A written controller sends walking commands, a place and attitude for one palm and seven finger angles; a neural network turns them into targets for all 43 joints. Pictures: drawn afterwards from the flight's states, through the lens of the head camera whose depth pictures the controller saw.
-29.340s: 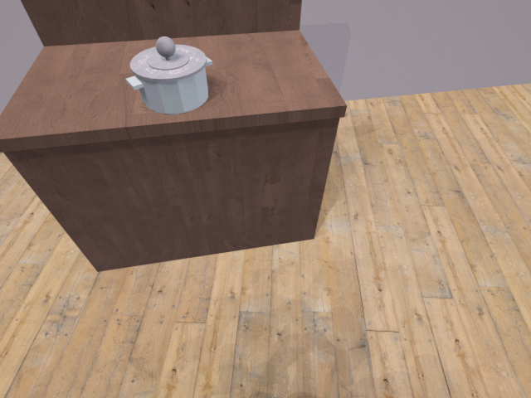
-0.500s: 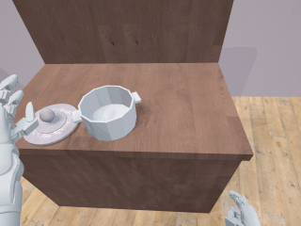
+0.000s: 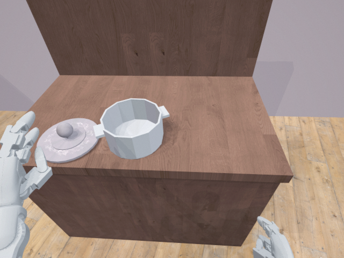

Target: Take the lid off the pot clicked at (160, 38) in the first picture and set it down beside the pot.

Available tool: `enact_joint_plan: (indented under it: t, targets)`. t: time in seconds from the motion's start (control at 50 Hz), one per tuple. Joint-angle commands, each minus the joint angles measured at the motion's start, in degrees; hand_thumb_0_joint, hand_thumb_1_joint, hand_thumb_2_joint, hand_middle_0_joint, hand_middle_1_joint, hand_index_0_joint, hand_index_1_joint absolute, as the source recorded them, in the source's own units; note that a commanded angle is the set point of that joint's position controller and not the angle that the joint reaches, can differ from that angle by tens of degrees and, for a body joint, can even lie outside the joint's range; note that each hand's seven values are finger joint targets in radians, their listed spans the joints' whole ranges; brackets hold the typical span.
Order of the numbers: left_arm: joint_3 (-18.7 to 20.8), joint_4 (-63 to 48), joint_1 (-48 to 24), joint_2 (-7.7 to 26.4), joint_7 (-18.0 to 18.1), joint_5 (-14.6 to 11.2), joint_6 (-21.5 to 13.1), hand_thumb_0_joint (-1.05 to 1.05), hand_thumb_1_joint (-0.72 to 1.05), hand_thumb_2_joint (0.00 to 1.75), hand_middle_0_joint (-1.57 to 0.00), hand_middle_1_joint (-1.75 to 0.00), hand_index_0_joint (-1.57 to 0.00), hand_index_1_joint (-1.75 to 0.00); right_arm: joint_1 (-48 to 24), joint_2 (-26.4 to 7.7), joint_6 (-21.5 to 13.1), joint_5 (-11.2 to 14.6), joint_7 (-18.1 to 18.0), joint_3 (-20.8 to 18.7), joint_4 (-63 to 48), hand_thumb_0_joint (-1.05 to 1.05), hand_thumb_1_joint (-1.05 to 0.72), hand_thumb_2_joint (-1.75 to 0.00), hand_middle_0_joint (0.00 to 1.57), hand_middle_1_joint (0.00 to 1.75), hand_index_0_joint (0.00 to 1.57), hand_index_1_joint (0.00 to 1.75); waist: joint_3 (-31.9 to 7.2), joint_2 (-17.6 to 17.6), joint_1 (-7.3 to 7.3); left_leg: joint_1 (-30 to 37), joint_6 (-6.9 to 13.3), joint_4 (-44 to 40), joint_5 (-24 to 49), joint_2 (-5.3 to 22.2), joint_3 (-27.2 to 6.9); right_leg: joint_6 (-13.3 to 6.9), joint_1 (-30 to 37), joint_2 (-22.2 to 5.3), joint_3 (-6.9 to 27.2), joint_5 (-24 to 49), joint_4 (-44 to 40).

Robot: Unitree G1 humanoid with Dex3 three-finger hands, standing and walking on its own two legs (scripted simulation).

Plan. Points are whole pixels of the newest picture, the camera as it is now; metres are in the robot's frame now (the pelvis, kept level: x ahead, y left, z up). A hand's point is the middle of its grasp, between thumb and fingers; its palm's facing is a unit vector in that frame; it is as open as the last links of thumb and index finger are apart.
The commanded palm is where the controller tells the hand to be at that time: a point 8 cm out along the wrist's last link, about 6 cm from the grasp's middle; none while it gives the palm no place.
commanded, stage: draw the hand back to the body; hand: left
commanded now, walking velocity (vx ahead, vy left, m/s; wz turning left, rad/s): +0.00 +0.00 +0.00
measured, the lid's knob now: (64, 130) +0.47 +0.42 +0.01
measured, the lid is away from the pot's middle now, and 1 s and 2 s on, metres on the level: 0.23 0.23 0.23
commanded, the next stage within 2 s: step back with the hand held close in 0.34 s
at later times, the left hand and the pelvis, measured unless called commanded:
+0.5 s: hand (28, 188) +0.18 +0.27 +0.16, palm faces +0.41 -0.84 -0.35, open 7.4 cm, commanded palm +0.13 +0.31 +0.18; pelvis +0.00 +0.03 +0.00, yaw +0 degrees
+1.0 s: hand (10, 201) +0.15 +0.29 +0.16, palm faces +0.32 -0.81 -0.49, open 7.4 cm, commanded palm +0.10 +0.33 +0.18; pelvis -0.04 +0.05 -0.02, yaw -2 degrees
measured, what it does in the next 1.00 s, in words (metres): shifts its weight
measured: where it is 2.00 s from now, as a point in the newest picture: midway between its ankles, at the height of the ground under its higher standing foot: outside the picture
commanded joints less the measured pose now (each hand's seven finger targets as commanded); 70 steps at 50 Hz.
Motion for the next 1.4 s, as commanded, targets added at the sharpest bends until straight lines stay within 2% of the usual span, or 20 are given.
enact_joint_plan:
  t: [0.0, 0.14, 0.36, 0.42, 0.44, 0.48, 0.52, 0.6, 0.72, 0.8, 0.86, 0.96, 1.04, 1.1, 1.16, 1.22, 1.26, 1.28, 1.32, 1.38]
  targets:
    - [5.8, -16.3, -3.3, 11.6, 0.7, -0.1, -3.9, 0.00, 0.90, 0.90, -0.20, -0.30, -0.20, -0.30, -9.1, -5.3, -3.7, -0.2, -0.6, -2.0, -10.5, 0.00, -0.90, -0.90, 0.20, 0.30, 0.20, 0.30, -4.3, -0.7, 0.43, 3.6, 1.3, -2.8, 4.9, 0.8, -1.6, -0.1, -5.0, -2.4, 1.0, 3.9, -3.9]
    - [4.4, -24.1, 5.1, 10.3, 0.6, 0.7, -3.5, 0.00, 0.90, 0.90, -0.20, -0.30, -0.20, -0.30, -8.9, -5.1, -4.0, -0.5, -0.3, -2.1, -11.6, 0.00, -0.90, -0.90, 0.20, 0.30, 0.20, 0.30, -4.5, 0.9, 0.44, 3.3, 1.1, -2.6, 5.3, 0.9, -2.2, -0.3, -4.7, -2.3, 0.9, 4.0, -3.0]
    - [1.9, -23.6, 5.5, 7.5, 1.2, 1.7, -2.1, 0.00, 0.90, 0.90, -0.20, -0.30, -0.20, -0.30, -8.6, -5.1, -3.9, -0.8, -0.6, -1.8, -11.4, 0.00, -0.90, -0.90, 0.20, 0.30, 0.20, 0.30, -2.6, -0.5, 0.23, 1.8, 0.6, -3.7, 3.3, 1.3, -3.8, -0.5, -5.6, -1.9, 0.1, 2.4, -2.1]
    - [4.0, -24.4, 5.5, 9.5, 1.7, 1.7, -2.0, 0.00, 0.90, 0.90, -0.20, -0.30, -0.20, -0.30, -8.2, -5.0, -4.0, -1.1, -0.7, -1.8, -11.2, 0.00, -0.90, -0.90, 0.20, 0.30, 0.20, 0.30, -3.8, -0.8, 0.71, 1.8, 0.6, -3.7, 4.1, 1.3, -4.0, -0.6, -4.6, -1.9, 0.2, 3.2, -1.8]
    - [14.6, -30.3, -5.2, 19.3, 2.3, 1.0, -5.7, 0.00, 0.90, 0.90, -0.20, -0.30, -0.20, -0.30, -7.9, -5.5, -2.5, 0.0, -0.7, -0.8, -14.9, 0.00, -0.90, -0.90, 0.20, 0.30, 0.20, 0.30, 3.0, 3.6, -0.08, -3.7, 2.1, -3.5, -3.8, 2.4, -4.6, -0.1, -8.4, -4.2, 4.9, 3.0, -2.8]
    - [11.9, -24.0, 2.4, 15.2, 1.8, 1.8, -6.7, 0.00, 0.90, 0.90, -0.20, -0.30, -0.20, -0.30, -6.7, -4.7, -2.3, -1.0, -0.4, -1.5, -12.2, 0.00, -0.90, -0.90, 0.20, 0.30, 0.20, 0.30, 3.1, -8.0, -0.48, -5.2, 2.7, -1.1, -3.3, 1.7, -5.3, 0.1, -9.9, -5.7, 7.3, 3.8, -3.9]
    - [8.2, -22.2, 7.2, 10.8, 0.8, 2.2, -6.0, 0.00, 0.90, 0.90, -0.20, -0.30, -0.20, -0.30, -5.5, -5.4, -1.5, -0.9, 0.3, -2.5, -13.0, 0.00, -0.90, -0.90, 0.20, 0.30, 0.20, 0.30, -0.5, -10.5, -1.11, -2.7, 2.7, 1.7, 1.7, 2.1, -4.8, 0.5, -10.1, -6.8, 8.1, 8.3, -2.6]
    - [5.6, -25.5, 12.6, 8.5, -0.2, 2.6, -6.6, 0.00, 0.90, 0.90, -0.20, -0.30, -0.20, -0.30, -4.8, -6.2, -0.7, -0.4, 0.8, -3.2, -15.1, 0.00, -0.90, -0.90, 0.20, 0.30, 0.20, 0.30, -7.3, 1.1, -1.26, -2.8, 2.9, 1.5, 8.4, 4.3, -4.5, 1.3, -7.1, -7.2, 5.2, 14.6, 3.8]
    - [11.6, -32.9, 18.7, 13.6, 0.6, 2.7, -7.2, 0.00, 0.90, 0.90, -0.20, -0.30, -0.20, -0.30, -3.6, -5.5, 0.9, 0.1, 0.8, -4.2, -17.7, 0.00, -0.90, -0.90, 0.20, 0.30, 0.20, 0.30, -12.9, -3.0, -0.99, -4.8, 3.3, 3.3, 20.1, 7.0, -6.8, 2.1, -6.1, -6.4, 3.2, 15.9, 10.7]
    - [12.1, -36.5, 19.9, 13.6, 1.3, 2.3, -7.2, 0.00, 0.90, 0.90, -0.20, -0.30, -0.20, -0.30, -2.9, -5.5, 0.4, 0.1, 0.5, -4.5, -18.3, 0.00, -0.90, -0.90, 0.20, 0.30, 0.20, 0.30, -10.8, 5.5, -1.06, -7.1, 3.9, 0.3, 22.6, 10.2, -9.5, 2.7, -9.8, -4.7, 1.4, 0.6, 16.9]
    - [12.2, -36.7, 18.7, 13.2, 1.8, 2.7, -7.2, 0.00, 0.90, 0.90, -0.20, -0.30, -0.20, -0.30, -1.6, -5.7, -1.3, -0.7, 0.5, -4.6, -17.4, 0.00, -0.90, -0.90, 0.20, 0.30, 0.20, 0.30, -8.0, 9.7, -1.25, -10.4, 4.9, -2.4, 17.0, 12.6, -11.1, 2.7, -11.7, -4.0, 0.9, -10.6, 21.1]
    - [10.0, -31.9, 16.3, 11.1, 1.9, 3.0, -6.8, 0.00, 0.90, 0.90, -0.20, -0.30, -0.20, -0.30, 0.0, -6.4, -2.5, -0.2, 0.6, -4.4, -16.5, 0.00, -0.90, -0.90, 0.20, 0.30, 0.20, 0.30, -5.6, 0.3, -2.20, -11.8, 4.3, 2.1, 11.0, 11.3, -11.2, 2.2, -11.1, -4.7, 1.0, -3.7, 11.4]
    - [10.6, -29.2, 16.0, 11.9, 1.7, 2.8, -6.7, 0.00, 0.90, 0.90, -0.20, -0.30, -0.20, -0.30, -0.3, -6.4, -1.9, 0.6, 0.3, -5.1, -17.1, 0.00, -0.90, -0.90, 0.20, 0.30, 0.20, 0.30, -7.5, -10.1, -2.82, -13.1, 2.6, 6.5, -3.7, 6.6, -8.8, 0.3, -11.7, -8.3, 4.0, 4.2, 8.6]
    - [10.4, -29.5, 17.6, 12.0, 1.9, 2.3, -7.2, 0.00, 0.90, 0.90, -0.20, -0.30, -0.20, -0.30, -0.8, -5.3, -1.0, 0.6, 0.2, -5.0, -17.4, 0.00, -0.90, -0.90, 0.20, 0.30, 0.20, 0.30, -6.7, -11.0, -3.64, -12.3, 1.7, 14.4, -13.2, 3.1, -6.5, -2.4, -19.3, -14.0, 9.1, -2.1, 3.4]
    - [9.6, -33.3, 16.5, 12.5, 2.6, 2.3, -7.9, 0.00, 0.90, 0.90, -0.20, -0.30, -0.20, -0.30, -1.0, -4.6, -0.7, 0.3, 0.0, -4.7, -16.9, 0.00, -0.90, -0.90, 0.20, 0.30, 0.20, 0.30, -5.4, -8.5, -4.46, -11.5, 0.9, 20.9, -12.6, 1.4, -5.8, -4.6, -24.2, -17.6, 11.4, -2.9, 2.1]
    - [10.8, -35.7, 16.1, 13.5, 3.4, 2.5, -8.6, 0.00, 0.90, 0.90, -0.20, -0.30, -0.20, -0.30, -2.1, -4.9, -1.3, 0.3, -0.3, -4.3, -17.8, 0.00, -0.90, -0.90, 0.20, 0.30, 0.20, 0.30, -4.4, -3.1, -4.17, -15.6, 2.2, 10.4, -12.0, 4.3, -10.1, -2.0, -22.3, -12.1, 5.8, -1.5, 9.6]
    - [11.5, -38.7, 15.3, 14.1, 3.6, 2.8, -9.3, 0.00, 0.90, 0.90, -0.20, -0.30, -0.20, -0.30, -3.0, -6.2, -2.2, 0.1, -0.8, -4.1, -18.6, 0.00, -0.90, -0.90, 0.20, 0.30, 0.20, 0.30, -3.7, 10.4, -3.25, -22.9, 4.1, -5.2, -20.2, 11.2, -18.4, 1.4, -17.0, -3.9, 0.2, -8.9, 21.6]
    - [12.2, -39.3, 14.6, 14.3, 3.5, 3.7, -9.5, 0.00, 0.90, 0.90, -0.20, -0.30, -0.20, -0.30, -2.7, -6.1, -3.2, -0.4, -0.8, -4.2, -18.4, 0.00, -0.90, -0.90, 0.20, 0.30, 0.20, 0.30, -4.2, 15.8, -3.01, -27.4, 5.4, -13.4, -28.2, 15.7, -22.9, 2.5, -13.1, -0.7, 0.5, -14.7, 32.5]
    - [14.1, -39.0, 12.8, 15.4, 3.9, 4.3, -9.4, 0.00, 0.90, 0.90, -0.20, -0.30, -0.20, -0.30, -1.2, -5.4, -4.5, -1.2, -0.3, -4.6, -17.1, 0.00, -0.90, -0.90, 0.20, 0.30, 0.20, 0.30, -4.0, 12.8, -3.08, -33.4, 6.6, -17.0, -32.6, 18.4, -24.2, 2.9, -11.1, 0.3, 3.6, -17.4, 47.5]
    - [11.4, -37.1, 13.9, 12.5, 4.1, 3.1, -8.3, 0.00, 0.90, 0.90, -0.20, -0.30, -0.20, -0.30, 0.1, -4.8, -5.7, -0.6, 0.5, -5.3, -15.3, 0.00, -0.90, -0.90, 0.20, 0.30, 0.20, 0.30, -6.7, 2.3, -2.71, -15.9, 5.5, -10.5, -17.8, 15.2, -18.4, 2.8, -21.7, -1.0, 3.0, -19.4, 39.8]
